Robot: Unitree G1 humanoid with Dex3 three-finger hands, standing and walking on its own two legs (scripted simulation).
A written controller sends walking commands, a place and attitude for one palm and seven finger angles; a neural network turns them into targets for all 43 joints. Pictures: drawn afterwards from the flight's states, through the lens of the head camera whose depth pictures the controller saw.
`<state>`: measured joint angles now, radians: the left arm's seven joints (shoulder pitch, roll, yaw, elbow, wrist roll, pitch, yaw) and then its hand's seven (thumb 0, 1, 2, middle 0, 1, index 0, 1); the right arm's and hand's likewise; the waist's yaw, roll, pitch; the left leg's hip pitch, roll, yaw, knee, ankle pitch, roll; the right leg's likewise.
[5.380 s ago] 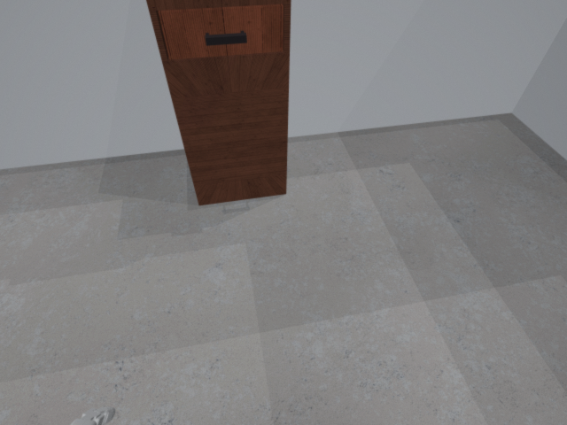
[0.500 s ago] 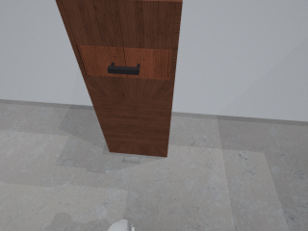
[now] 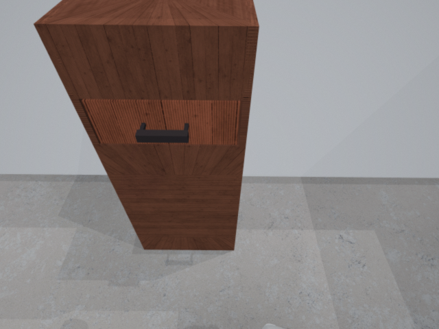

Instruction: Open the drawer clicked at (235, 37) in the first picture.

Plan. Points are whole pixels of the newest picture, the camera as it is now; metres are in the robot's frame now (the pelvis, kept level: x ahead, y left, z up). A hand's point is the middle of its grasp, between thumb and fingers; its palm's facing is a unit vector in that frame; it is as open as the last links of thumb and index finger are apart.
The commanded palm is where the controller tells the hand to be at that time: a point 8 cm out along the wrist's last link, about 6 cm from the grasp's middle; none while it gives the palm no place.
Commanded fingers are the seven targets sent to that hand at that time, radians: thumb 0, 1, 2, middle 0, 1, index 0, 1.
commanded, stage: come to a stop and stand still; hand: left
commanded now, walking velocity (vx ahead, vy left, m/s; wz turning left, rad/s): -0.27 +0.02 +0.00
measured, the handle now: (163, 131) +0.57 +0.17 +0.02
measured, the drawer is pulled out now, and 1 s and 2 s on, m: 0.00 0.00 0.00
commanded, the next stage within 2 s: look again from close up in 1.34 s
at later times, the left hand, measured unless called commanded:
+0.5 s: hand out of the picture +0.07 +0.22 -0.19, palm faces +0.07 -0.97 -0.22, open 7.3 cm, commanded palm none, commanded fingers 0.00 0.90 0.90 -0.20 -0.30 -0.20 -0.30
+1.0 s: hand out of the picture +0.00 +0.16 -0.17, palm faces +0.02 -0.98 -0.21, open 7.3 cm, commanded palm none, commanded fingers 0.00 0.90 0.90 -0.20 -0.30 -0.20 -0.30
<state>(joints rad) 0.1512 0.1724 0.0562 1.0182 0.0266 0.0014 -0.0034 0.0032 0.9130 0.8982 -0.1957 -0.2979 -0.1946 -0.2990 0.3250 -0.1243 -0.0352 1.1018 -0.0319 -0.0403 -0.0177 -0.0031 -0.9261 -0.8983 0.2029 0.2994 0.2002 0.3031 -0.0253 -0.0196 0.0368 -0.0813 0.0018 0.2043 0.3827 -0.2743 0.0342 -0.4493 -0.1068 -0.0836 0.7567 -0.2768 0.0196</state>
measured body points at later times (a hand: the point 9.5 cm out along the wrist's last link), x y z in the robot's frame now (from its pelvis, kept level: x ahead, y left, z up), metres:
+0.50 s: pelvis +0.01 +0.02 -0.01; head +0.03 +0.03 +0.44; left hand +0.07 +0.27 -0.17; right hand +0.07 -0.23 -0.15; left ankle +0.01 +0.13 -0.74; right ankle +0.09 -0.12 -0.73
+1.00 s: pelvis -0.01 -0.02 +0.00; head +0.00 -0.03 +0.45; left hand +0.00 +0.21 -0.15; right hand -0.02 -0.24 -0.17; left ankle +0.01 +0.13 -0.74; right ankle -0.03 -0.11 -0.74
